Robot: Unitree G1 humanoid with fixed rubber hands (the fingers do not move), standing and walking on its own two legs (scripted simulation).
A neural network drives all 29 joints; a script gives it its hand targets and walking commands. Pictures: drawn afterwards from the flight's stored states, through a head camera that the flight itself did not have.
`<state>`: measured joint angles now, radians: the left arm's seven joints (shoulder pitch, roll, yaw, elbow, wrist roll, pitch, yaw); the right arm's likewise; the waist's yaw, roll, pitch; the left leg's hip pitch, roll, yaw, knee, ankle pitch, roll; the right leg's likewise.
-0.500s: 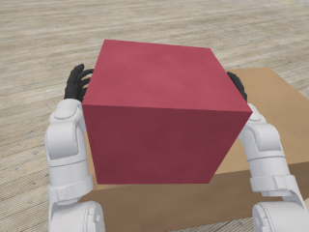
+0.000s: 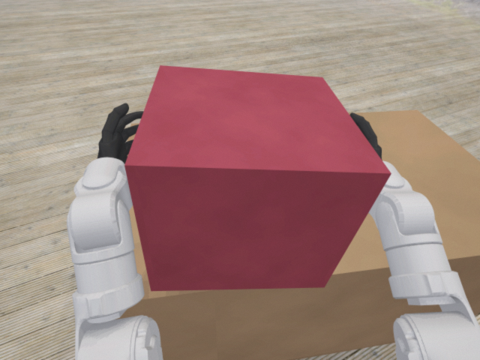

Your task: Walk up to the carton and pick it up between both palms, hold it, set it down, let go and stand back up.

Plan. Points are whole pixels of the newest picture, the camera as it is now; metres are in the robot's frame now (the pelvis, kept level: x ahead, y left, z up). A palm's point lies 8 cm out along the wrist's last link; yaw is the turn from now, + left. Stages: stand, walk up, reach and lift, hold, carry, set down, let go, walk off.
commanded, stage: hold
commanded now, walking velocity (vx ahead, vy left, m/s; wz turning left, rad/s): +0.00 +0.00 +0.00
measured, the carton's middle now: (242, 176) +0.36 +0.00 +0.16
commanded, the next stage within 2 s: none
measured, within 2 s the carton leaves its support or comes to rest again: neither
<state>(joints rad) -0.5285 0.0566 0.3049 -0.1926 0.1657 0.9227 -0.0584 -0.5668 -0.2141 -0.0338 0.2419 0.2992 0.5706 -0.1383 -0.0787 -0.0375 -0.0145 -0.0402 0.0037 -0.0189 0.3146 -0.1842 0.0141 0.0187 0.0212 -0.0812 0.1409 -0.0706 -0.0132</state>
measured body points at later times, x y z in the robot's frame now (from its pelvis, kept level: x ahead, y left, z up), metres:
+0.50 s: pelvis -0.01 +0.00 +0.00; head -0.04 +0.03 +0.45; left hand +0.35 +0.19 +0.21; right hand +0.36 -0.19 +0.19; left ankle +0.00 +0.10 -0.75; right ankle +0.01 -0.11 -0.75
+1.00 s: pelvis +0.00 +0.00 +0.00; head -0.03 +0.03 +0.45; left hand +0.36 +0.19 +0.21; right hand +0.36 -0.19 +0.19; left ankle +0.00 +0.10 -0.75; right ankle +0.01 -0.11 -0.75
